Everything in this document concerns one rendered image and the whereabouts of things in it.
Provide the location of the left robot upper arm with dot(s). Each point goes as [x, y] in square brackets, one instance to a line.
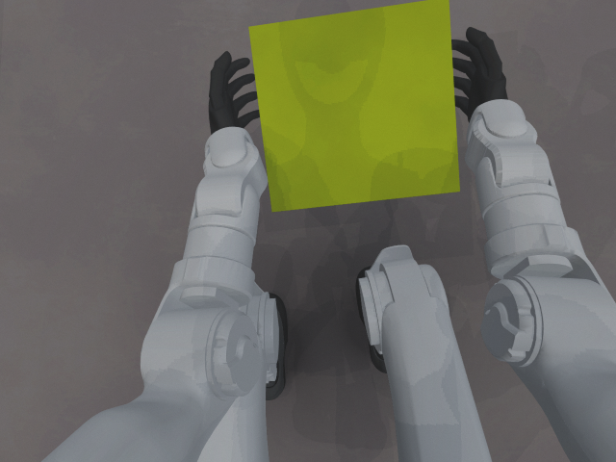
[194, 364]

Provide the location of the carton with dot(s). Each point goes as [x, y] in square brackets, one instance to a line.
[357, 106]

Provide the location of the robot foot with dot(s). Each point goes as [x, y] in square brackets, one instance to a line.
[275, 388]
[377, 358]

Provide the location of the right robot upper arm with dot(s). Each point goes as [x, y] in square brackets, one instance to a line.
[559, 336]

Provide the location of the robot right forearm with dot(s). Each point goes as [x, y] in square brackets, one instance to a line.
[519, 203]

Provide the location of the robot right hand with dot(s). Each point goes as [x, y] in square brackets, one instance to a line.
[487, 82]

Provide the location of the right robot foot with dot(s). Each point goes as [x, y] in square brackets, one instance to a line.
[377, 358]

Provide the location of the robot left forearm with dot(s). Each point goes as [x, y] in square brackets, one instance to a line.
[216, 268]

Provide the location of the robot left hand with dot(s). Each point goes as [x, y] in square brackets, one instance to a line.
[223, 110]

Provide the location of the left robot foot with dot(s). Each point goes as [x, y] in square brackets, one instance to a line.
[275, 388]

